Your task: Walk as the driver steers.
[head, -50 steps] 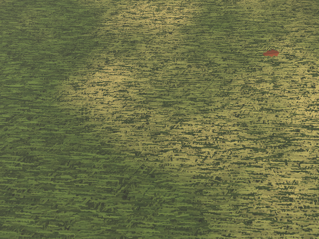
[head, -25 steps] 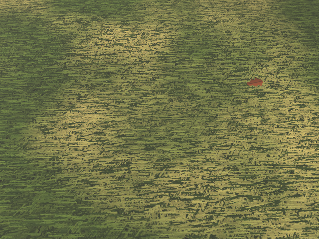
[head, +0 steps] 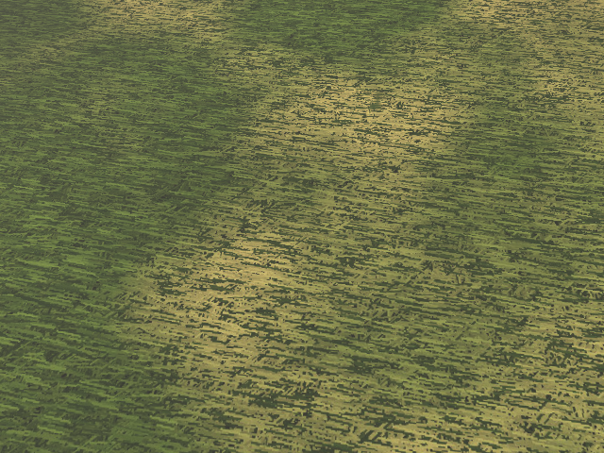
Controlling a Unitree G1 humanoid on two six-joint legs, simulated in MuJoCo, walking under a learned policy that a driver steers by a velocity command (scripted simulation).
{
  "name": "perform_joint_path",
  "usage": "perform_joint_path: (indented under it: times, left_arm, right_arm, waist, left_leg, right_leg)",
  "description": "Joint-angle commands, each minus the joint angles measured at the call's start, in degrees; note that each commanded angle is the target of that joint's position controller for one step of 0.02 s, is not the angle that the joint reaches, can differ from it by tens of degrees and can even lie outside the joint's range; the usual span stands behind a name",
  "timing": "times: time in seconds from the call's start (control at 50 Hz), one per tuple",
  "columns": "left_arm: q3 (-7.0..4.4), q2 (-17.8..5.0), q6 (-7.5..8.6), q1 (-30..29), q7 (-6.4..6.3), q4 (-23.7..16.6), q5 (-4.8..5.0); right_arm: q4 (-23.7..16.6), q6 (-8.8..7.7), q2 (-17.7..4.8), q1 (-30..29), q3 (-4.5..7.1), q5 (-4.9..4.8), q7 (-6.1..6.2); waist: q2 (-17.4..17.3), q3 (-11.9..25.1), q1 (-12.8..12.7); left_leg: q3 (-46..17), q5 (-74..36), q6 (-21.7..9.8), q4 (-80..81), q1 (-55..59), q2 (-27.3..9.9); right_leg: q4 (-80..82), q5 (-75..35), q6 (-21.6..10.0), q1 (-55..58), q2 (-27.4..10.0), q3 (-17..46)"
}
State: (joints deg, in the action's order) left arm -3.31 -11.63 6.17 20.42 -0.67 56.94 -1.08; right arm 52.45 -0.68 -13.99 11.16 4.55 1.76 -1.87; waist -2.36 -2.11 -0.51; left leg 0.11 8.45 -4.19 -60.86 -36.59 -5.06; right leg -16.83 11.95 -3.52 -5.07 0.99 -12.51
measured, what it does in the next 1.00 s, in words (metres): walks ahead: left foot, then right foot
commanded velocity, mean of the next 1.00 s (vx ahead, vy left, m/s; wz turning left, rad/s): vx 0.50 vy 0.00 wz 0.17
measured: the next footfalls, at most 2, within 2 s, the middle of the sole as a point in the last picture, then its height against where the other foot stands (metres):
left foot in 0.26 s outside the picture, level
right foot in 0.82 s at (326, 400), level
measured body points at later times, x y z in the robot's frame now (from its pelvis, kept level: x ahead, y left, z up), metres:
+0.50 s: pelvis +0.25 +0.07 +0.00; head +0.27 +0.09 +0.45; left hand +0.29 +0.33 -0.15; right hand +0.30 -0.19 -0.14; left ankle +0.23 +0.12 -0.75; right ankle +0.32 -0.09 -0.67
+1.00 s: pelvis +0.53 +0.06 -0.01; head +0.55 +0.05 +0.44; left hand +0.54 +0.32 -0.14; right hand +0.61 -0.19 -0.15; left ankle +0.46 +0.18 -0.66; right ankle +0.58 +0.00 -0.75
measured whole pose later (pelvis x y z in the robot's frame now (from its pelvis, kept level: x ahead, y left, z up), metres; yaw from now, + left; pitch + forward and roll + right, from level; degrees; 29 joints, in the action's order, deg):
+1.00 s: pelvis +0.53 +0.06 -0.01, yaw +9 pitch -1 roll +0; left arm -3.4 -12.3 4.3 15.4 0.4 56.3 -0.9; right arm 56.2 -3.8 -12.8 15.6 2.9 1.7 -0.8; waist -1.7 -3.0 0.3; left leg -0.4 16.4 -4.7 -65.6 -25.1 -2.4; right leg -22.5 9.3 -5.6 -12.8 3.4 -6.4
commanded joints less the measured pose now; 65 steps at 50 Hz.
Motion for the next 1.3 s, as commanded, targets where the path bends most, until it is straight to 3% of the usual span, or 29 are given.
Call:
perform_joint_path:
  times: [0.02,0.08,0.16,0.2,0.24,0.26,0.28,0.3,0.32,0.34,0.36,0.38,0.42,0.48,0.58,0.7,0.76,0.8,0.82,0.84,0.86,0.88,0.9,0.92,0.96,1.04,1.14,1.24,1.3]
  left_arm:
    - [-0.46,-4.71,1.08,0.29,-0.09,-2.48,-0.05]
    - [-0.71,-6.27,0.99,2.46,-0.41,-2.01,-0.03]
    - [-0.82,-7.08,-0.12,7.20,-0.66,0.24,-0.42]
    - [-0.95,-8.11,-0.82,7.51,-0.69,0.97,-0.53]
    - [-0.93,-8.99,-1.76,6.49,-0.48,1.11,-0.30]
    - [-0.47,-8.06,-1.97,5.84,-0.35,0.22,0.09]
    - [0.95,-2.52,-1.70,8.43,0.73,-3.10,1.96]
    - [-0.41,-6.39,-1.65,5.76,0.86,-3.52,1.56]
    - [-0.90,-7.33,-1.52,-1.28,0.92,-5.52,1.26]
    - [-0.44,-5.83,-0.94,-2.58,1.11,-5.59,1.50]
    - [-0.49,-5.03,-1.21,-1.44,1.12,-4.44,0.93]
    - [-0.45,-4.33,-2.20,0.57,1.19,-3.61,-0.25]
    - [-0.49,-3.23,-3.76,2.24,1.81,-2.69,-1.01]
    - [-0.69,-3.19,-4.57,-2.99,2.34,-4.37,-1.00]
    - [-0.42,-3.56,-4.44,-13.70,2.41,-7.82,-0.43]
    - [0.32,-3.58,-3.76,-22.23,2.40,-11.25,-0.28]
    - [0.00,-4.35,-3.01,-19.88,2.13,-11.31,-0.18]
    - [-1.07,-6.00,-2.34,-8.06,1.23,-7.53,-0.25]
    - [-2.00,-8.01,-1.75,2.34,0.64,-4.18,-1.10]
    - [-3.59,-14.20,-1.49,10.29,0.10,-2.97,-2.47]
    - [-3.88,-15.36,-2.28,8.35,0.91,-2.91,-1.13]
    - [-3.34,-13.16,-2.58,0.71,1.23,-4.13,0.35]
    - [-2.13,-8.69,-2.37,-3.94,1.40,-4.97,0.59]
    - [-1.26,-5.93,-2.04,-5.85,1.41,-4.71,0.30]
    - [-0.25,-3.44,-1.22,-5.23,0.99,-2.95,0.29]
    - [-0.69,-6.42,-0.01,-0.14,0.88,-0.79,0.48]
    - [-0.18,-5.91,-0.12,4.47,0.87,0.37,0.65]
    - [-0.05,-6.23,-0.26,8.90,0.37,2.07,0.21]
    - [-0.31,-7.12,-0.60,8.63,-0.19,2.69,-0.30]
  right_arm:
    - [-4.09,-0.02,0.80,-2.76,-0.79,-0.06,-0.95]
    - [-6.51,-0.13,1.05,-8.93,-1.46,0.03,-1.61]
    - [-7.98,-0.44,0.31,-12.42,-1.55,0.57,-1.46]
    - [-7.22,-0.75,-0.45,-10.23,-1.18,0.94,-0.93]
    - [-3.24,-1.67,-1.98,1.17,-0.14,1.31,-0.27]
    - [-0.13,-2.39,-4.80,10.49,0.96,2.05,0.33]
    - [0.56,-2.75,-11.82,17.49,2.55,2.81,1.17]
    - [0.55,-1.94,-13.38,17.49,2.95,0.57,1.59]
    - [0.37,-1.69,-12.49,11.90,2.59,-0.56,1.88]
    - [0.03,-2.13,-8.86,7.76,1.65,-0.72,1.81]
    - [0.04,-2.65,-5.96,4.94,0.84,-0.83,1.68]
    - [0.34,-3.15,-3.73,3.28,0.11,-1.29,1.76]
    - [1.27,-4.28,-2.63,4.80,-0.43,-1.38,1.82]
    - [3.05,-5.01,-4.25,8.58,-0.28,-1.65,1.93]
    - [4.40,-4.98,-3.91,13.21,-0.93,-1.22,1.93]
    - [6.80,-4.87,-4.56,18.11,-1.21,-0.58,2.68]
    - [7.22,-4.80,-5.76,16.45,-0.97,-0.25,3.22]
    - [7.28,-4.58,-6.81,14.61,-0.69,-0.07,3.21]
    - [6.83,-4.53,-6.23,14.03,-0.95,-0.48,3.04]
    - [4.83,-4.61,-2.01,17.10,-2.03,-2.45,2.41]
    - [5.07,-4.77,-2.13,19.89,-1.44,-2.63,1.96]
    - [4.25,-4.45,-4.73,15.31,-0.75,-1.48,2.11]
    - [3.17,-4.70,-4.22,11.04,-0.89,-1.12,1.81]
    - [2.95,-4.63,-2.77,9.65,-1.03,-1.10,1.62]
    - [3.40,-3.15,-0.89,11.11,-1.29,0.33,1.01]
    - [1.49,-1.70,-0.61,6.12,-1.36,0.46,0.37]
    - [-2.59,-1.71,-0.51,-5.85,-1.84,-0.21,0.11]
    - [-5.15,-2.13,-0.32,-13.18,-2.33,-0.46,0.17]
    - [-6.15,-2.71,-1.31,-13.80,-1.99,-0.47,0.30]
  waist:
    - [6.05,-2.91,1.02]
    - [6.29,-3.68,-0.50]
    - [6.40,-4.80,-1.64]
    - [7.66,-3.25,-0.36]
    - [7.01,3.07,4.79]
    - [4.64,8.77,8.47]
    - [-8.20,17.42,8.74]
    - [-5.56,19.95,8.11]
    - [-0.51,10.81,6.46]
    - [0.36,5.57,4.50]
    - [1.90,2.51,1.98]
    - [0.84,1.21,-0.21]
    - [-0.28,1.48,-1.34]
    - [-0.93,-0.97,-1.07]
    - [-0.85,-3.61,1.41]
    - [-1.15,-5.34,3.57]
    - [-1.42,-4.23,1.26]
    - [-1.35,2.08,-3.93]
    - [0.57,7.85,-7.96]
    - [9.83,15.72,-8.28]
    - [16.59,19.91,-5.52]
    - [8.80,11.63,-2.80]
    - [4.36,4.93,-2.02]
    - [3.00,1.17,-0.31]
    - [5.27,-0.15,2.23]
    - [4.89,-1.26,2.34]
    - [5.18,-3.39,-0.53]
    - [6.16,-3.81,-2.90]
    - [6.59,-4.00,-2.05]
  left_leg:
    - [0.64,-6.53,0.66,7.40,-2.56,-0.95]
    - [4.03,-9.14,0.02,16.88,0.07,-0.09]
    - [6.16,-2.33,-2.45,24.06,2.35,2.15]
    - [7.76,3.28,-4.41,26.32,7.55,5.15]
    - [8.68,3.29,-6.72,32.01,21.72,9.20]
    - [3.77,2.41,-8.55,33.81,36.65,6.20]
    - [-22.42,5.67,-15.54,35.49,57.86,-12.86]
    - [-39.10,0.87,-18.03,44.46,57.06,-19.29]
    - [-27.09,-2.34,-15.42,44.53,50.19,-15.88]
    - [-20.27,-6.55,-13.05,45.89,41.89,-13.29]
    - [-14.86,-9.77,-10.13,47.54,35.99,-10.24]
    - [-10.92,-10.84,-8.18,49.11,31.56,-7.78]
    - [-8.19,-12.76,-7.74,50.88,29.26,-5.91]
    - [-6.13,-12.78,-8.05,53.52,29.50,-5.17]
    - [-4.43,-14.89,-7.71,54.72,33.68,-4.95]
    - [-2.59,-22.99,-7.54,52.67,41.99,-6.88]
    - [-1.15,-36.76,-6.41,47.01,44.66,-7.86]
    - [0.60,-49.05,-4.83,32.81,43.73,-6.29]
    - [2.22,-40.97,-3.76,19.87,36.26,-3.83]
    - [5.53,-16.30,-1.48,-0.95,18.98,2.66]
    - [0.18,20.82,-1.05,-15.47,6.53,11.36]
    - [-4.51,16.50,-1.90,-18.07,2.13,6.55]
    - [-3.86,11.90,-1.93,-15.48,1.58,4.08]
    - [-3.35,9.19,-1.92,-11.16,3.41,1.85]
    - [-2.84,7.00,-0.73,-6.16,8.30,0.08]
    - [-0.47,2.31,1.56,-0.65,3.84,-1.29]
    - [2.01,-6.35,3.62,14.48,-0.92,-1.51]
    - [3.94,-8.21,2.48,24.68,0.14,0.79]
    - [3.88,-3.38,0.37,28.18,2.01,1.93]
  right_leg:
    - [9.32,-15.03,-4.65,-1.68,-15.05,5.99]
    - [9.06,-18.29,-4.34,0.79,-15.75,2.65]
    - [6.31,-25.82,-4.78,7.84,-17.62,1.16]
    - [0.44,-40.66,-4.49,10.46,-17.89,-0.20]
    - [-15.25,-48.60,-3.61,9.34,-16.70,-2.08]
    - [-27.88,-38.00,-2.41,0.15,-15.02,-2.51]
    - [-50.49,-4.10,0.77,-22.79,-7.95,-2.96]
    - [-61.47,19.18,1.70,-30.65,-1.02,6.76]
    - [-61.61,13.36,0.90,-35.17,-4.81,11.32]
    - [-57.63,8.93,0.44,-33.58,-6.39,12.04]
    - [-52.95,6.54,0.32,-30.25,-7.99,12.47]
    - [-49.93,5.15,0.75,-26.62,-8.59,12.59]
    - [-47.80,3.56,1.42,-23.68,-8.18,12.01]
    - [-43.40,-1.55,2.57,-28.73,-8.80,11.25]
    - [-31.14,-9.70,3.40,-34.48,-8.44,10.42]
    - [-19.66,-10.60,0.76,-33.75,-5.48,8.26]
    - [-15.82,-4.83,-2.06,-27.56,-2.86,7.07]
    - [-12.44,-2.49,-4.36,-13.21,1.23,5.41]
    - [-10.39,-4.29,-6.18,1.18,-1.12,8.18]
    - [-8.05,3.06,-11.15,17.87,-16.87,29.46]
    - [1.21,2.56,-16.11,22.46,-25.08,52.85]
    - [1.92,6.93,-14.41,14.92,-22.84,45.77]
    - [3.63,6.32,-12.98,6.39,-20.94,37.89]
    - [5.95,3.58,-10.64,0.24,-18.00,32.13]
    - [7.88,-3.06,-8.06,-5.64,-14.07,24.76]
    - [10.38,-9.46,-9.02,-5.26,-12.77,19.91]
    - [11.40,-14.86,-8.06,-0.67,-10.84,16.16]
    - [9.01,-22.11,-7.90,6.82,-12.15,14.65]
    - [5.55,-29.09,-7.48,11.31,-14.21,14.59]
